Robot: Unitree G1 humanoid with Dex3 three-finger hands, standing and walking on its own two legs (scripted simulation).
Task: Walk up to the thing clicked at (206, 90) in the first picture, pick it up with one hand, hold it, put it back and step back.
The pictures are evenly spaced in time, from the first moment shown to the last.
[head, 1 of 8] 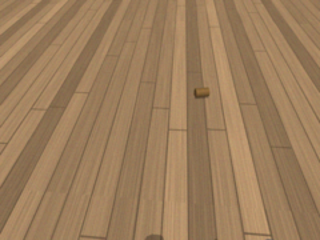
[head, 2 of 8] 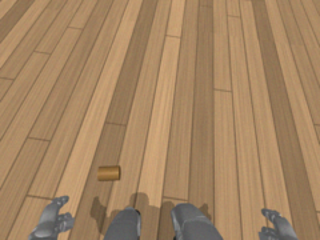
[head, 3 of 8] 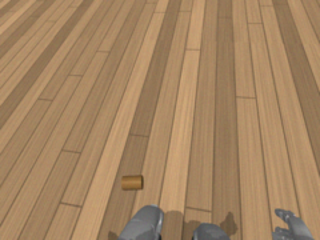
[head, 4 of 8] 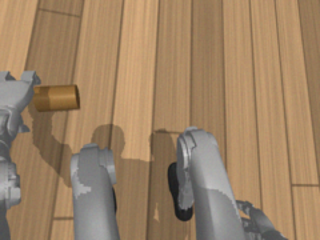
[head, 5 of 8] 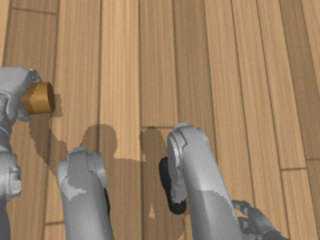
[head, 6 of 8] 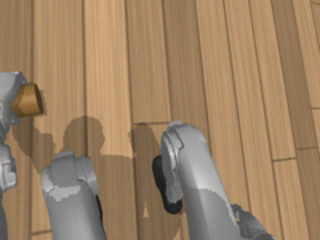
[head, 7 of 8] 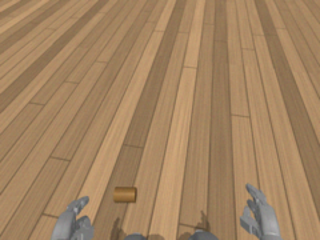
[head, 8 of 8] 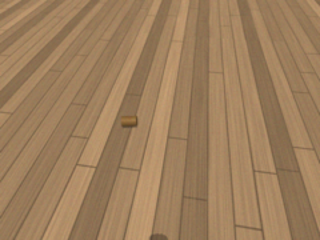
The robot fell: no
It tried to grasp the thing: yes
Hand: left
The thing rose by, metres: 0.67
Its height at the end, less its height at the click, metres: +0.00
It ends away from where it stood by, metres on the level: 0.01
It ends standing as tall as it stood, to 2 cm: yes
